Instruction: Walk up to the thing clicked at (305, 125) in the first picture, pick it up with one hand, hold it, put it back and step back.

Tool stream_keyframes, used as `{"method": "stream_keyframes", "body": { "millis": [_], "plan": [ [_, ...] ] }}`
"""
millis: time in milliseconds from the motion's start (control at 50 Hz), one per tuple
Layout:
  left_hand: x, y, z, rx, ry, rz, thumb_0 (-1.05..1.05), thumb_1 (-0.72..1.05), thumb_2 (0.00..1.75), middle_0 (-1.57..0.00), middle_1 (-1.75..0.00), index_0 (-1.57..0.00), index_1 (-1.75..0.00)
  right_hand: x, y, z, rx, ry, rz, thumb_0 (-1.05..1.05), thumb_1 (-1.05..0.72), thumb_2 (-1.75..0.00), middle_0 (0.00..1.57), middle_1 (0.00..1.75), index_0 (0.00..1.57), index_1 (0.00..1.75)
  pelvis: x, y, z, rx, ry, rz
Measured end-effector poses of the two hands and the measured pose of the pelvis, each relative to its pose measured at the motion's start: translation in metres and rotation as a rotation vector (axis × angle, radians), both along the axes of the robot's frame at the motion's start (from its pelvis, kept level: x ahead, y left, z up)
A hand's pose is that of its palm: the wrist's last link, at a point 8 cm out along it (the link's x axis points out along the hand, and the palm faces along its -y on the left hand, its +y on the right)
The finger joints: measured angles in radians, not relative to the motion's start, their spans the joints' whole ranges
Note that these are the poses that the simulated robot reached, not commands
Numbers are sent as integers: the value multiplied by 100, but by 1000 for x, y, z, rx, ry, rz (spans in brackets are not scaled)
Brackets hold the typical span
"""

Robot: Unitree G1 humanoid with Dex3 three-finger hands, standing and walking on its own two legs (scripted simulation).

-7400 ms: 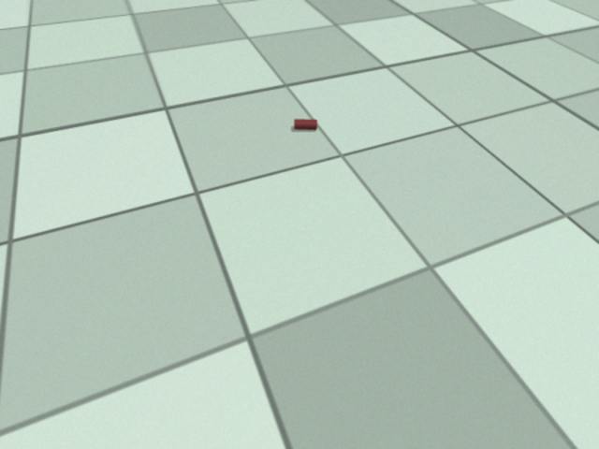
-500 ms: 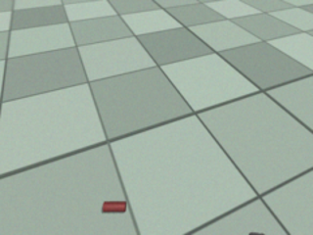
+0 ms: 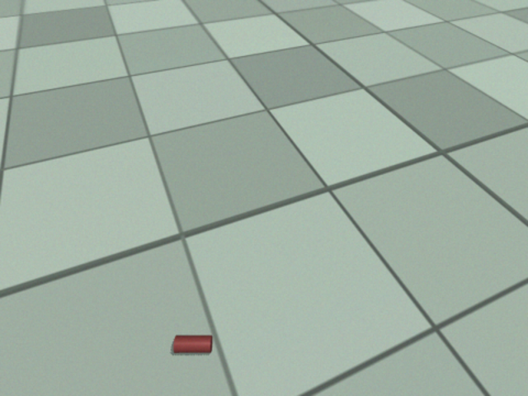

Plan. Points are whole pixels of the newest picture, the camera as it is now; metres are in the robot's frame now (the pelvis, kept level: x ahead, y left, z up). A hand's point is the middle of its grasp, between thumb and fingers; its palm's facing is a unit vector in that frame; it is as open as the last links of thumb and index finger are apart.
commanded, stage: stand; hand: left
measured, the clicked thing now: (193, 343) +0.44 +0.23 -0.75
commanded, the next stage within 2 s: none
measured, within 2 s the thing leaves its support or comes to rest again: neither
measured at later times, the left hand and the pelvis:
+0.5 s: hand out of the picture +0.09 +0.25 -0.16, palm faces -0.02 -0.94 -0.33, open 7.4 cm; pelvis +0.01 +0.00 +0.00, yaw +0 degrees
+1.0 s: hand out of the picture +0.09 +0.25 -0.16, palm faces -0.02 -0.94 -0.33, open 7.4 cm; pelvis +0.02 +0.00 +0.00, yaw +0 degrees
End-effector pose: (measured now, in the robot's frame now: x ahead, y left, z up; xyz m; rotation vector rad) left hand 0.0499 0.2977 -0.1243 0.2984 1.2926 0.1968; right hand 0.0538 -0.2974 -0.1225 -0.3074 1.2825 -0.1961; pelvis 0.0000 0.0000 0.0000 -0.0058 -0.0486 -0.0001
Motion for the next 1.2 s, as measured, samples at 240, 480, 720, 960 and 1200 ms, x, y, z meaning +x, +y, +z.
{"method": "stream_keyframes", "body": {
  "millis": [240,480,720,960,1200],
  "plan": [
    [21,-3,3,1,-54,-15,1,90,90,-21,-30,-20,-30,22,3,2,8,-53,20,1,-90,-90,20,30,20,30,6,-1,0,0,1,-1],
    [31,-4,4,2,-60,-20,1,90,90,-21,-30,-20,-30,29,-1,4,-2,-52,22,0,-90,-90,20,30,20,30,12,-2,1,1,4,-1],
    [34,-4,3,1,-45,-18,1,90,90,-21,-30,-20,-30,32,-1,4,-7,-39,21,1,-90,-90,20,30,20,30,18,-2,1,2,8,-2],
    [38,-3,5,7,-58,-19,1,90,90,-21,-30,-20,-30,38,0,4,-2,-56,22,0,-90,-90,20,30,20,30,20,-2,1,3,4,-1],
    [32,-4,4,8,-35,-13,1,90,90,-21,-30,-20,-30,36,-2,3,-3,-40,19,1,-90,-90,20,30,20,30,22,-4,1,4,8,-3]
  ]
}}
